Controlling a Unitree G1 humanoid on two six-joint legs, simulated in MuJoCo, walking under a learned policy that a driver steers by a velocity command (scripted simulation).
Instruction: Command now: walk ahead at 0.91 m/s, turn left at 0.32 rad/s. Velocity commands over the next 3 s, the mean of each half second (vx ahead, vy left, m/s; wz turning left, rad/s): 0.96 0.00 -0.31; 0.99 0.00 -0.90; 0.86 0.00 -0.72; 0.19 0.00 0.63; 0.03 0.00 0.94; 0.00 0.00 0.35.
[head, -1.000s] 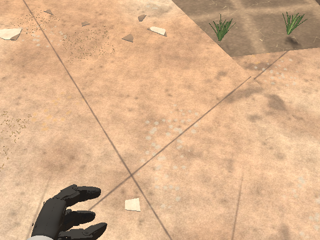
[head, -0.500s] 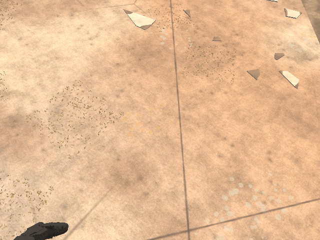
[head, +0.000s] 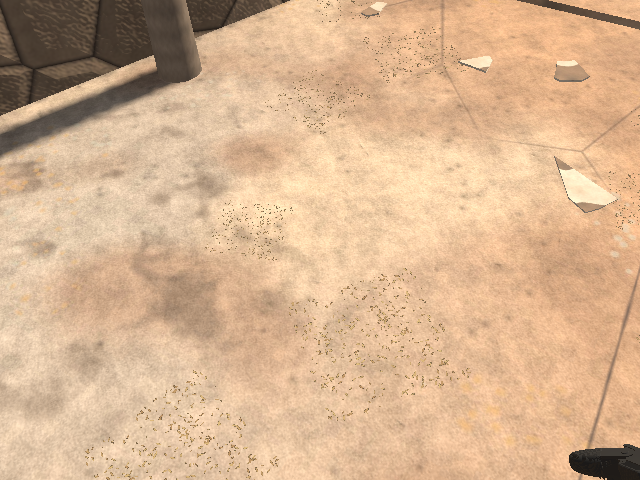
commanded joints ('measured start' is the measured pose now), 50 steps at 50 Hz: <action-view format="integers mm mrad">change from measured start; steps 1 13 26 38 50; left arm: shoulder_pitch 4 -140 167 -146 -179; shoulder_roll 157 11 154 152 93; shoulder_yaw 31 -7 28 45 3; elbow -17 -55 4 -81 -156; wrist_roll -7 -20 -28 -39 -39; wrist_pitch -5 48 60 -2 11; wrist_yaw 3 -51 -43 0 6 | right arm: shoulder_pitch -223 233 128 -101 228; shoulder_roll -33 -26 -183 6 -169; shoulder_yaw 9 -5 -44 65 -46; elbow -117 146 191 -27 57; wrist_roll -1 19 -1 -9 -20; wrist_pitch -31 -107 -91 -74 -91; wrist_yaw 7 -100 -152 -85 -136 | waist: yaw -3 -115 219 -114 -190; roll -196 75 72 5 201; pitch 193 130 -107 188 -172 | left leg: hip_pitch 51 574 559 156 931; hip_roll -11 230 200 118 434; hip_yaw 150 -79 274 56 -766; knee -204 -740 113 -38 -676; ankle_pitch -94 -21 1286 128 -753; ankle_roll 40 84 -23 -108 92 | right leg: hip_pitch -83 -783 32 -497 -838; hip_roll -196 -46 184 116 127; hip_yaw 90 175 -4 443 227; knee -167 985 428 -110 1205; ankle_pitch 243 149 234 221 -12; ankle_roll -173 -109 -307 -368 -185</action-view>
